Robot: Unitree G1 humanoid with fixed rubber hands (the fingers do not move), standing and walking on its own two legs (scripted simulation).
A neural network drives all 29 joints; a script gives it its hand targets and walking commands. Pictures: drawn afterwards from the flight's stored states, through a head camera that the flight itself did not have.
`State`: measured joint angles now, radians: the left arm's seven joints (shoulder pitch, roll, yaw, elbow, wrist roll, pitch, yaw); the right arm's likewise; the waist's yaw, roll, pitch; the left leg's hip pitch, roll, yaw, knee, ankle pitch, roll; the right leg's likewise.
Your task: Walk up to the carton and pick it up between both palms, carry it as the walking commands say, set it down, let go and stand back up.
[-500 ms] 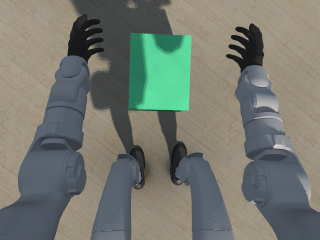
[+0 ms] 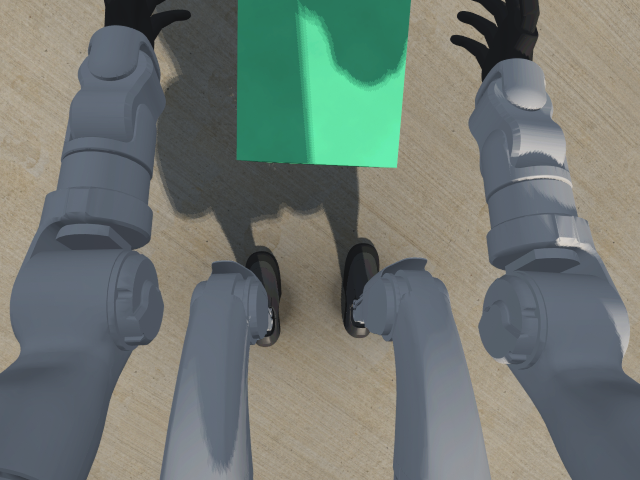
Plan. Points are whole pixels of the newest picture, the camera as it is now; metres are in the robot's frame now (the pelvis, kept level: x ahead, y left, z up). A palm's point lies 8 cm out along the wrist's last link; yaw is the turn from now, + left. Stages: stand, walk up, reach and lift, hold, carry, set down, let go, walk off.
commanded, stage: reach and lift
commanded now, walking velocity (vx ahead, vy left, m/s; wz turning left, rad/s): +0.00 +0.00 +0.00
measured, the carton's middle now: (317, 80) +0.54 -0.01 -0.42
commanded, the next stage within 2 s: none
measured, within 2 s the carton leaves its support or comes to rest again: neither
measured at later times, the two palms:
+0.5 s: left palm (187, 63) +0.53 +0.16 -0.28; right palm (445, 82) +0.52 -0.16 -0.28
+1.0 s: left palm (199, 77) +0.53 +0.17 -0.35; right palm (432, 92) +0.51 -0.17 -0.34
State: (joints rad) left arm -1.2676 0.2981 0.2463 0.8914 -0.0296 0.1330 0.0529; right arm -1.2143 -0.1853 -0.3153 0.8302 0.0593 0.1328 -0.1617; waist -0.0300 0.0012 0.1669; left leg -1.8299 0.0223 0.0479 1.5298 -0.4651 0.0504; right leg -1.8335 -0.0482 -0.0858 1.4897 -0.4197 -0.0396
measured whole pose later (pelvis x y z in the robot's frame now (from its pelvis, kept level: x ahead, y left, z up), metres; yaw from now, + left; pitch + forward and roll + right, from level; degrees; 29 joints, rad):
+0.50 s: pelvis -0.04 -0.01 -0.13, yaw +1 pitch +29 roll -1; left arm -1.54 0.41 0.06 1.06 -0.21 0.20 0.13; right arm -1.49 -0.25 -0.21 0.95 0.17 0.21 -0.22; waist -0.04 0.00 0.52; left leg -1.98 0.03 0.04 2.04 -0.56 0.05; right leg -1.99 -0.05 -0.07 2.01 -0.52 -0.04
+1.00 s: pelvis -0.03 -0.01 -0.17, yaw +1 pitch +30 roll -2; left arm -1.56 0.41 0.03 1.17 -0.21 0.09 0.10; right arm -1.52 -0.28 -0.18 1.12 0.17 0.10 -0.17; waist -0.04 -0.01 0.52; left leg -2.11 0.03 0.04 2.17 -0.59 0.06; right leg -2.11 -0.05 -0.07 2.13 -0.55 -0.04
